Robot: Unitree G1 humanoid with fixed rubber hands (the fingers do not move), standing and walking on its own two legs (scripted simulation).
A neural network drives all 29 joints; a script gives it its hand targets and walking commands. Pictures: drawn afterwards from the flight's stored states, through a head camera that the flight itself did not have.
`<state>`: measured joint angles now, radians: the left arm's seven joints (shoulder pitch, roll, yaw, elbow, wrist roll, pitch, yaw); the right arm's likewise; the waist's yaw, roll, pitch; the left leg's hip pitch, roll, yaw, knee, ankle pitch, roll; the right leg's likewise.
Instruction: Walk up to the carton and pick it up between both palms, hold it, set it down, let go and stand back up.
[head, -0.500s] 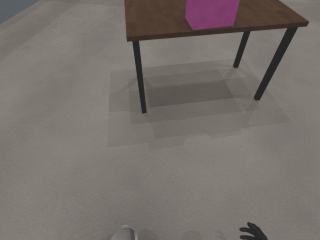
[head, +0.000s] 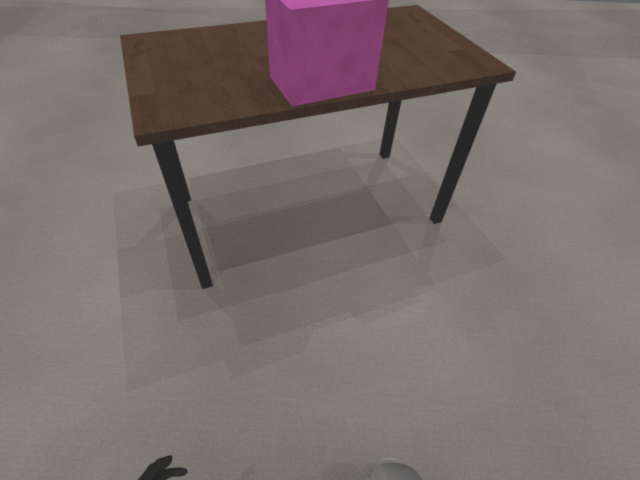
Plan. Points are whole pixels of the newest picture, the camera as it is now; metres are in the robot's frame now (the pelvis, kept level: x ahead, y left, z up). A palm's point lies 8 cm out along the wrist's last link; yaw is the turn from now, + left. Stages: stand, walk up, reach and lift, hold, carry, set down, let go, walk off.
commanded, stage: walk up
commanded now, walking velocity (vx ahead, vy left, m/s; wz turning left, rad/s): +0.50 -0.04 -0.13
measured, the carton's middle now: (323, 41) +1.14 -0.09 +0.04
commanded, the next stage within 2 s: none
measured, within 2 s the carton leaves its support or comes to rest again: neither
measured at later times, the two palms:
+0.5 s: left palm out of the picture +0.13 +0.18 -0.14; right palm (446, 294) +0.43 -0.25 -0.10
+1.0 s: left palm (235, 228) +0.62 +0.13 -0.12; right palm (482, 344) +0.35 -0.31 -0.15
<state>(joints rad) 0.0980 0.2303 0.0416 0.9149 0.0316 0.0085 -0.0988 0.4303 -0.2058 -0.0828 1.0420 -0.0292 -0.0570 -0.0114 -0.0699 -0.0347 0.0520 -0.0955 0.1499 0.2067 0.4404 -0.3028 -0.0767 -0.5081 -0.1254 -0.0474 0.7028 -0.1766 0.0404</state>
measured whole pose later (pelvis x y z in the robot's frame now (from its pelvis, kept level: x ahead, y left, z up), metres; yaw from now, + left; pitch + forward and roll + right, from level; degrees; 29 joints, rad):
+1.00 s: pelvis +0.45 -0.08 -0.01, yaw -3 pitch +0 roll +1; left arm 0.05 0.19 0.04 0.90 0.04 -0.07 -0.02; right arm 0.43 -0.20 -0.05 1.07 -0.01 -0.05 0.00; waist -0.08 0.01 0.06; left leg -0.12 0.10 0.13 0.63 -0.47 -0.05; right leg -0.41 -0.08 -0.13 0.55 -0.11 0.00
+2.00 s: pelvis +0.61 -0.08 +0.01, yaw -1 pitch -2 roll +0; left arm 0.22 0.15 0.02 1.12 0.00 -0.01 0.04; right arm 0.28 -0.15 -0.04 1.11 -0.01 0.00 -0.03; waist 0.00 0.01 0.03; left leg -0.09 0.08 0.11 0.37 -0.24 -0.04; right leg -0.17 0.01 -0.09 0.38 -0.19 -0.04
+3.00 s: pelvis +0.73 -0.21 +0.01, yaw +8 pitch -1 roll +0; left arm 0.28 0.14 0.01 1.11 0.01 -0.02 0.03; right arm 0.18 -0.14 -0.01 1.12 0.00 -0.01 -0.03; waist 0.01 -0.01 0.04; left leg -0.09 0.01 0.07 0.35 -0.24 0.01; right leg -0.08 0.00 -0.08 0.36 -0.26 -0.03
